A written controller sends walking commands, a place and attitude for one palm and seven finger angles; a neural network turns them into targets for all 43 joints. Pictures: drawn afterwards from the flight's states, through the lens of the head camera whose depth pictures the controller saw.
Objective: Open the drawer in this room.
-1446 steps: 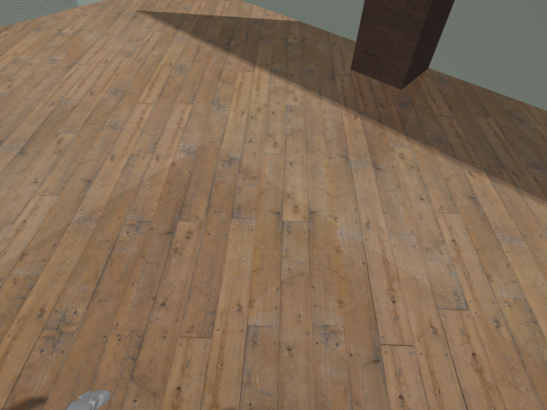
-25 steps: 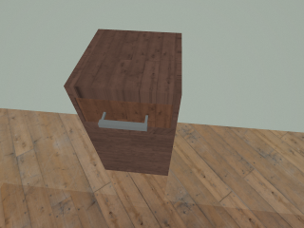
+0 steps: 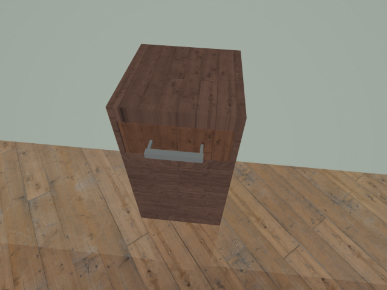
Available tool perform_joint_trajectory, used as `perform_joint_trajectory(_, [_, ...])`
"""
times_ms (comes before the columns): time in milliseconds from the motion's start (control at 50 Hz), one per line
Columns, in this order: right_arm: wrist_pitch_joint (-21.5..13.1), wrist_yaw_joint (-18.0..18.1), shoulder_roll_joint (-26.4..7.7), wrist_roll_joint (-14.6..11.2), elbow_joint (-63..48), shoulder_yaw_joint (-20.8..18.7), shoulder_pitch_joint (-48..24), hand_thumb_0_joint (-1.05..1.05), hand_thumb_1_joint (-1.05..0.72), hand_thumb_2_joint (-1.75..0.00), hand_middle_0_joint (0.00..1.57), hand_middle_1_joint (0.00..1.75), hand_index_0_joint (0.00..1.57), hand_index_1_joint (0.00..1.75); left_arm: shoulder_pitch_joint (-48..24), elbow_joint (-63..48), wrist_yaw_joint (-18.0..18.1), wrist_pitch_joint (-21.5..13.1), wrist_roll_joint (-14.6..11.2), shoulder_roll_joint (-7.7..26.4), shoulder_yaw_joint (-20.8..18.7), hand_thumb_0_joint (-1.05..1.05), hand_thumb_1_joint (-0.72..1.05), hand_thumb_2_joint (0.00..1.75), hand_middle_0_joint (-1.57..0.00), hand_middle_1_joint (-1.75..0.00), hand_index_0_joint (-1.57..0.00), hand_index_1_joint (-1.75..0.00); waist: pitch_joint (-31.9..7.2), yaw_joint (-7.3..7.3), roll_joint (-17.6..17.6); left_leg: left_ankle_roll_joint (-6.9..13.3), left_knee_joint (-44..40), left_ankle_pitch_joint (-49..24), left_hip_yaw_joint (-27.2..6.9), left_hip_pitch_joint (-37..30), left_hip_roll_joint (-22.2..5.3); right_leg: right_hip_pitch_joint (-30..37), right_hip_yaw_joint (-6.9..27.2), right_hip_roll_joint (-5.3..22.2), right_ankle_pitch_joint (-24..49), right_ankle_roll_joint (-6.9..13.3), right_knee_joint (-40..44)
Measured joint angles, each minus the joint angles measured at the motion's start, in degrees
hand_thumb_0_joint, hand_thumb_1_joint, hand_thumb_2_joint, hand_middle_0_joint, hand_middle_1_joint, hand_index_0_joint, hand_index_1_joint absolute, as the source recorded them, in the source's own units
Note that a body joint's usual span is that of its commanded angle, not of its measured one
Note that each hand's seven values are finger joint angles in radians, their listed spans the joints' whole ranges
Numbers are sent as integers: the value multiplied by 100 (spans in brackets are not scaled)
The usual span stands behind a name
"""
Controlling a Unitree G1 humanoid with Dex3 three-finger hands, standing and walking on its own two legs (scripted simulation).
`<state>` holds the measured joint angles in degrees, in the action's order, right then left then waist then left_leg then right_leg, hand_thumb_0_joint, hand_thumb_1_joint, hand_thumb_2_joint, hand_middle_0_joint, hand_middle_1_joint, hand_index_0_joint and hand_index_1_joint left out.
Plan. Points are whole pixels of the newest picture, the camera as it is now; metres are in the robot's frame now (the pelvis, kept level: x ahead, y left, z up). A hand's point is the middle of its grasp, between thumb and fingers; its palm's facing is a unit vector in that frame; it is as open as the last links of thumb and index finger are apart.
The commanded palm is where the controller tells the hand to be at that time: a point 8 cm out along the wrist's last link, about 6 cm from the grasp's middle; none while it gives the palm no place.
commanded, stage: come to a stop and stand still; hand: left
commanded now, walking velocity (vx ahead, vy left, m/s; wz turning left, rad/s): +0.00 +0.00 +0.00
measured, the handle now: (175, 150) +0.57 +0.10 -0.13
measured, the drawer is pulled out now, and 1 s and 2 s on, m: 0.00 0.00 0.00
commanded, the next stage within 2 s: look again from close up in 0.82 s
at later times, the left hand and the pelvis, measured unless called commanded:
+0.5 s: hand out of the picture +0.01 +0.16 -0.17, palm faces +0.01 -0.99 -0.16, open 7.3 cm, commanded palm none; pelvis +0.03 +0.01 +0.00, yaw +0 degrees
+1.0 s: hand out of the picture +0.04 +0.16 -0.17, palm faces +0.01 -0.98 -0.18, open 7.3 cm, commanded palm none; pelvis +0.05 -0.01 +0.00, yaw +0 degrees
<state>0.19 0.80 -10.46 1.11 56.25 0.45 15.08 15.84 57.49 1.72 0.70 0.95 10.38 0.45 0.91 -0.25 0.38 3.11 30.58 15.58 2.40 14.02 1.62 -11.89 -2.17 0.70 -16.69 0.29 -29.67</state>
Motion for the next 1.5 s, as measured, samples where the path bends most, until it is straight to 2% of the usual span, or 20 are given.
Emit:
perform_joint_trajectory(180, [-19,-25,39,-7,286,85,294,0,-92,-90,20,30,20,30,172,229,-48,-9,3,66,11,0,91,89,-20,-29,-20,-30,25,35,-50,96,-378,-211,56,-15,144,-73,58,136,118,-85,191])
perform_joint_trajectory(380, [-129,38,151,-55,632,113,300,1,-91,-90,20,30,20,30,205,579,-22,-69,-38,-143,58,0,91,89,-20,-29,-20,-30,132,29,-60,83,-427,-106,67,-169,143,85,76,133,38,-146,265])
perform_joint_trajectory(520, [-163,97,223,-49,753,103,146,1,-91,-90,20,30,20,30,84,652,14,-93,-26,-288,72,0,92,89,-20,-30,-20,-30,117,23,-96,54,-383,13,63,-284,124,201,76,114,-77,-126,229])
perform_joint_trajectory(840, [-170,124,184,-52,820,66,49,1,-92,-90,20,30,19,30,21,637,28,-114,-36,-198,22,0,92,89,-20,-29,-20,-30,81,22,-105,-35,-415,132,31,-427,62,346,50,49,-200,-49,265])
perform_joint_trajectory(1500, [-145,159,281,-61,953,83,141,1,-92,-90,20,30,19,30,211,657,41,-158,-48,-302,8,0,92,89,-20,-30,-20,-30,28,13,-103,-248,-529,182,-74,-593,-104,542,-48,-125,-263,149,413])
